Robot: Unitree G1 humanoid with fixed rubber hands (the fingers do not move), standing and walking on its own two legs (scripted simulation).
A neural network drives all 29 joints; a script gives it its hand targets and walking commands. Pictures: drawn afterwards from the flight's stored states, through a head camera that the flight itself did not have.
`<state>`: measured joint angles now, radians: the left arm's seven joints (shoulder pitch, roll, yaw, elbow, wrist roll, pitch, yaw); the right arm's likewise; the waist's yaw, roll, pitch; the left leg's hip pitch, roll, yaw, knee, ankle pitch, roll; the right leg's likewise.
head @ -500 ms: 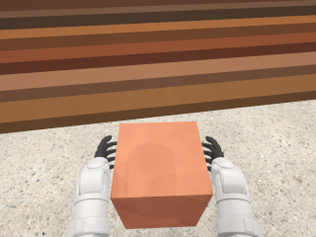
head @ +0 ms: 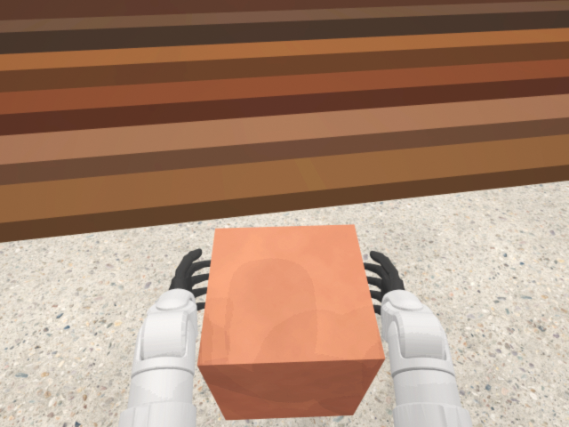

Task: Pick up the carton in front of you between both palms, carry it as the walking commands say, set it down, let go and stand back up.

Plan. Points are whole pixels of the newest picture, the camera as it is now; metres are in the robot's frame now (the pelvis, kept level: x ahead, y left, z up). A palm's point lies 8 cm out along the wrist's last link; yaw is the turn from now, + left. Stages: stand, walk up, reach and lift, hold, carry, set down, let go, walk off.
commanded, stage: hold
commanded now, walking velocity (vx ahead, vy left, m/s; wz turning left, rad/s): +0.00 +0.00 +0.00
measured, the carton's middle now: (287, 326) +0.29 +0.00 -0.02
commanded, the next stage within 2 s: carry in 0.28 s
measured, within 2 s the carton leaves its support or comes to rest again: neither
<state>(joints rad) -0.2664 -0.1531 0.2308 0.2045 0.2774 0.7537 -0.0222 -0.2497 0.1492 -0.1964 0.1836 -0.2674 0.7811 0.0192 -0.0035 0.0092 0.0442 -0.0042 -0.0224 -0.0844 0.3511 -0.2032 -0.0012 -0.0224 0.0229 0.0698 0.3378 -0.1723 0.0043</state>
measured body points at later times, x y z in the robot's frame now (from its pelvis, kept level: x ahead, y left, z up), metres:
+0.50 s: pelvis +0.03 +0.02 -0.01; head -0.01 +0.02 +0.44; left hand +0.32 +0.18 +0.07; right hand +0.33 -0.12 +0.07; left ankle +0.01 +0.12 -0.75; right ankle +0.02 -0.12 -0.74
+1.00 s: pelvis +0.26 -0.02 +0.00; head +0.24 -0.02 +0.45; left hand +0.48 +0.16 +0.07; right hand +0.51 -0.15 +0.07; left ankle +0.23 +0.11 -0.68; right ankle +0.24 -0.09 -0.75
